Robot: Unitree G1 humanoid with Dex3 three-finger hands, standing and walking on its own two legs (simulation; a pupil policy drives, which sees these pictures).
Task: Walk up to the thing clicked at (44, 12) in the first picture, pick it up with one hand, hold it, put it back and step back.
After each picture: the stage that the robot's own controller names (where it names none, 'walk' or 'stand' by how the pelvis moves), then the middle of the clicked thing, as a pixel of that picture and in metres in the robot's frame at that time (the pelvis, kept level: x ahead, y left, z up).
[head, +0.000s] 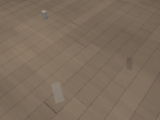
stand; (44, 15) +1.99 +0.46 -0.72
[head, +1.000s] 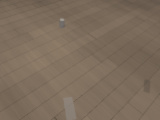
walk; (62, 23) +1.89 +0.17 -0.70
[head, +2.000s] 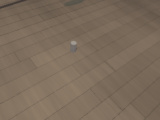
walk; (73, 46) +1.29 +0.03 -0.71
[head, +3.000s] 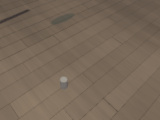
walk; (63, 82) +0.81 +0.10 -0.71
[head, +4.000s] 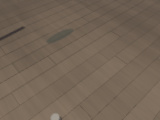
walk; out of the picture +0.49 +0.19 -0.69
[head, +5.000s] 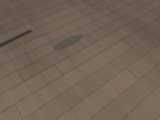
stand; out of the picture +0.33 +0.15 -0.71
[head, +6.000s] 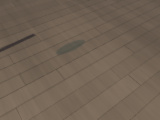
stand; out of the picture +0.32 +0.14 -0.73
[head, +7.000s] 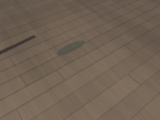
stand; out of the picture +0.33 +0.16 -0.73
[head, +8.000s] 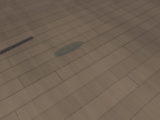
stand; out of the picture +0.32 +0.16 -0.73
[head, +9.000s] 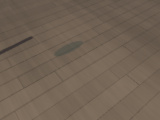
stand; out of the picture +0.31 +0.16 -0.73
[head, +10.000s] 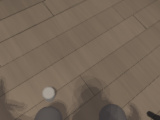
go down; (49, 94) +0.38 +0.14 -0.49
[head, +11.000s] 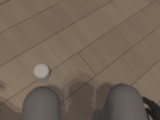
go down; (42, 73) +0.42 +0.15 -0.33
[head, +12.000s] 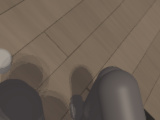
close in; (1, 62) +0.41 +0.19 -0.25
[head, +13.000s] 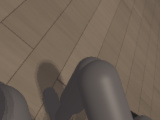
close; out of the picture +0.42 +0.21 -0.23
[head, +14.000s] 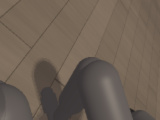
lift; out of the picture +0.40 +0.21 -0.23
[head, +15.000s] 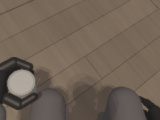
lift; (24, 86) +0.31 +0.20 -0.05
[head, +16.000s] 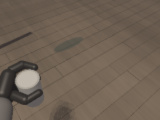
hold; (31, 89) +0.33 +0.16 +0.06
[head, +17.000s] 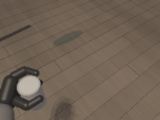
hold; (33, 94) +0.32 +0.17 +0.02
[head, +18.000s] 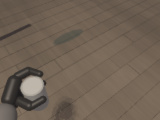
crouch; (36, 94) +0.32 +0.16 +0.01
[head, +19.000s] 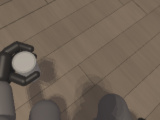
crouch; (28, 68) +0.40 +0.16 -0.07
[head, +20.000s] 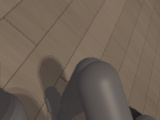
lower; out of the picture +0.43 +0.22 -0.22
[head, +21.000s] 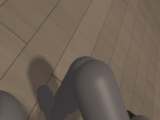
lower; out of the picture +0.43 +0.23 -0.24
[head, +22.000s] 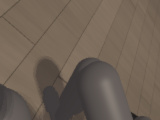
lower; out of the picture +0.43 +0.23 -0.23
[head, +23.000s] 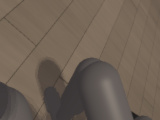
lower; out of the picture +0.42 +0.23 -0.22
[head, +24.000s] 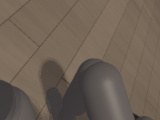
loosen; out of the picture +0.41 +0.21 -0.22
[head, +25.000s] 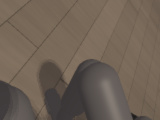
withdraw; out of the picture +0.41 +0.21 -0.24
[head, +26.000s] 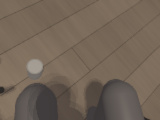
walk; (34, 69) +0.43 +0.16 -0.30
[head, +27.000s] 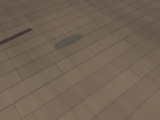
stand; out of the picture +0.34 +0.13 -0.65
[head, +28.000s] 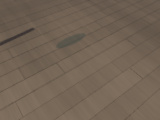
stand; out of the picture +0.35 +0.14 -0.67
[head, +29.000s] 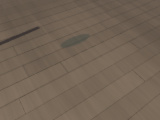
stand; out of the picture +0.35 +0.13 -0.68
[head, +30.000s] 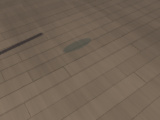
walk; out of the picture +0.37 +0.14 -0.72
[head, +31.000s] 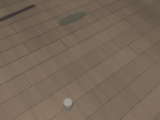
walk; (67, 104) +0.51 +0.05 -0.70
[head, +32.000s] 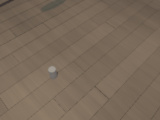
walk; (52, 72) +0.80 +0.23 -0.68
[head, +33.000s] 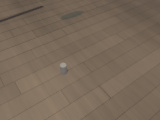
stand; (63, 68) +1.01 +0.16 -0.71
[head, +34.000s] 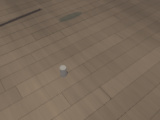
stand; (63, 71) +1.00 +0.17 -0.73
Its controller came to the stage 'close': yes
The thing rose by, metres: 0.73
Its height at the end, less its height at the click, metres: +0.00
